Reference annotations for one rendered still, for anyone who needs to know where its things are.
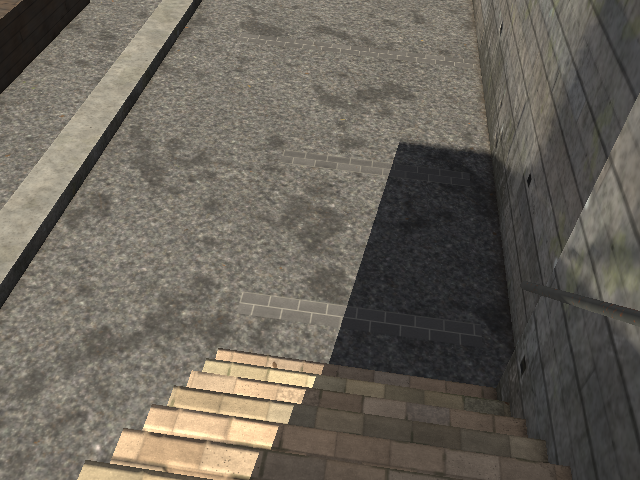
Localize stairs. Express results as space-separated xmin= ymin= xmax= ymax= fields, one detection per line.
xmin=77 ymin=348 xmax=572 ymax=480

